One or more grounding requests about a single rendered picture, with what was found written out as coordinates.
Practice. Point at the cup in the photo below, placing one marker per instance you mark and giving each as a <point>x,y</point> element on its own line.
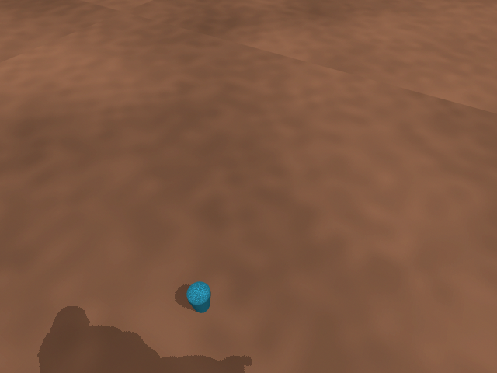
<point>198,295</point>

